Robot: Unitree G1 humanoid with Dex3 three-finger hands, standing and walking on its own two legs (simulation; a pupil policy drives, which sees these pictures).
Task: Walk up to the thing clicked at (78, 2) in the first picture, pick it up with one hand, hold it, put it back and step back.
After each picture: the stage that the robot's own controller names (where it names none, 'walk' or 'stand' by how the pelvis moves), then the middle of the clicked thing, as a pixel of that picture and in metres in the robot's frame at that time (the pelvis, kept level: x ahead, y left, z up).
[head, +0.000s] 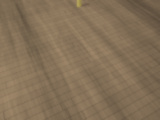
stand; out of the picture +2.32 -0.02 -0.65
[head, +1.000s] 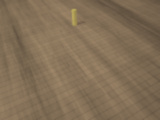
walk; (74, 17) +2.19 +0.21 -0.64
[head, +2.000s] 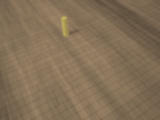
walk; (65, 26) +1.58 +0.26 -0.65
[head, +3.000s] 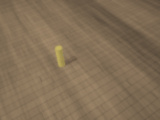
walk; (60, 56) +1.11 +0.25 -0.65
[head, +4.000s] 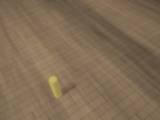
walk; (55, 87) +0.73 +0.26 -0.65
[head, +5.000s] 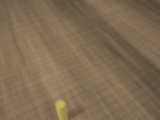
walk; (62, 112) +0.54 +0.18 -0.65
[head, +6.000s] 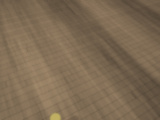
stand; out of the picture +0.44 +0.14 -0.65
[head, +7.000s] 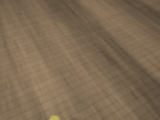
stand; out of the picture +0.42 +0.15 -0.66
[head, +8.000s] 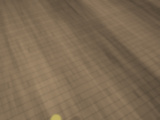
stand; out of the picture +0.42 +0.16 -0.66
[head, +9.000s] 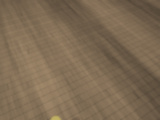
stand; out of the picture +0.42 +0.16 -0.66
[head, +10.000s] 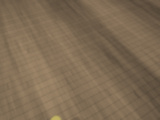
stand; out of the picture +0.41 +0.16 -0.66
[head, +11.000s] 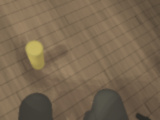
go down; (36, 57) +0.49 +0.15 -0.35
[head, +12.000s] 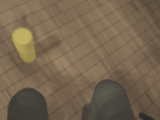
go down; (26, 48) +0.51 +0.17 -0.28
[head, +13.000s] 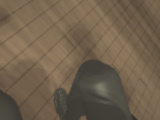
close in; out of the picture +0.50 +0.22 -0.18
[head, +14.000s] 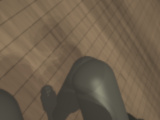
close; out of the picture +0.50 +0.24 -0.18
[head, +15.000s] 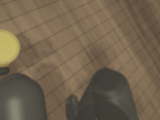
lift; (0, 54) +0.38 +0.21 -0.11
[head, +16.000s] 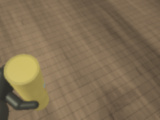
lift; (32, 88) +0.30 +0.14 +0.06
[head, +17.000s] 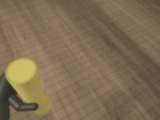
hold; (33, 91) +0.30 +0.15 +0.04
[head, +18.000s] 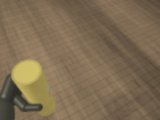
hold; (38, 92) +0.30 +0.14 +0.04
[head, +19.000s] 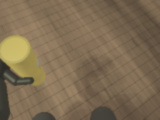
crouch; (28, 66) +0.39 +0.14 -0.02
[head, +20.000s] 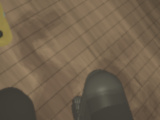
lower; out of the picture +0.51 +0.17 -0.06
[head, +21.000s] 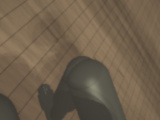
lower; out of the picture +0.47 +0.23 -0.18
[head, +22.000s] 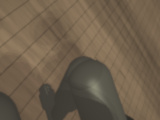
lower; out of the picture +0.47 +0.23 -0.18
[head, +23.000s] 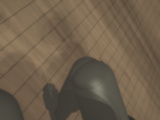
lower; out of the picture +0.46 +0.22 -0.18
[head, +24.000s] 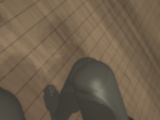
rest; out of the picture +0.46 +0.22 -0.18
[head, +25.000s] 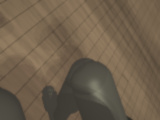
open; out of the picture +0.46 +0.21 -0.19
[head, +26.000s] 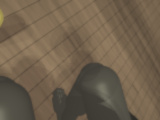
stand; out of the picture +0.46 +0.20 -0.20
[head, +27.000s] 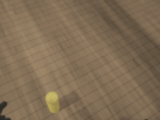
stand; (53, 103) +0.41 +0.12 -0.52
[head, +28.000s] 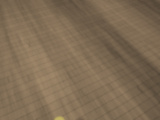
stand; out of the picture +0.39 +0.12 -0.60
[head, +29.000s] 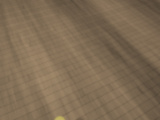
stand; out of the picture +0.39 +0.11 -0.60
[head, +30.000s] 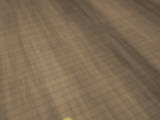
stand; out of the picture +0.42 +0.10 -0.65
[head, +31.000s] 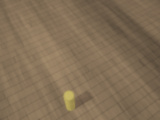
walk; (69, 101) +0.47 +0.08 -0.63
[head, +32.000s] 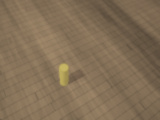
walk; (64, 75) +0.67 +0.08 -0.62
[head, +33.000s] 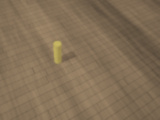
walk; (57, 52) +0.97 +0.17 -0.64
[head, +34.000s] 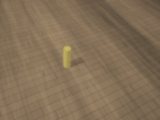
stand; (67, 57) +1.05 +0.10 -0.65
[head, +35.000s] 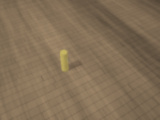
stand; (64, 61) +1.05 +0.14 -0.66
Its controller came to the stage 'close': yes
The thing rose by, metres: 0.69
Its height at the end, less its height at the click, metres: +0.00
